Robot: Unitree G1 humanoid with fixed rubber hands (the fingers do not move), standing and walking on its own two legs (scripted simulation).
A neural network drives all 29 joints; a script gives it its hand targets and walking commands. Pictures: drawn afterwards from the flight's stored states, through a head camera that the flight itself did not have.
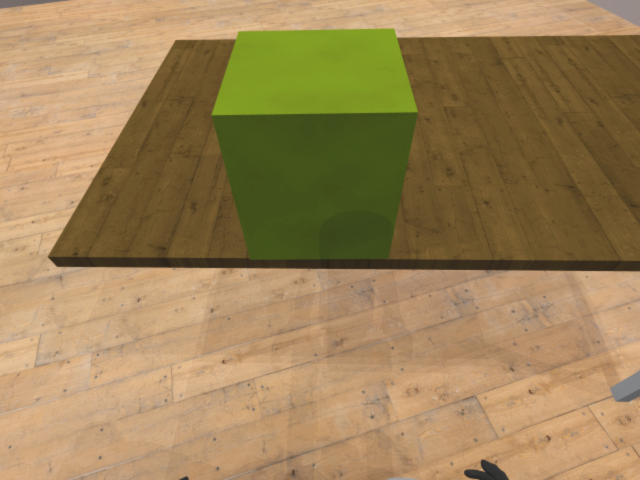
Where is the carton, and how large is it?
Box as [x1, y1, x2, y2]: [211, 28, 417, 259]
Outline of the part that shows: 393,28 238,32 211,115 250,259 388,257 417,114 417,110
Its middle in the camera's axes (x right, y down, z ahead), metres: +0.00 -0.12 +0.55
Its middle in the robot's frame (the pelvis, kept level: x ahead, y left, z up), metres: +0.50 +0.03 +0.13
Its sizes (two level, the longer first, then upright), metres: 0.210 0.200 0.250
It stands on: a table, 0.76 m high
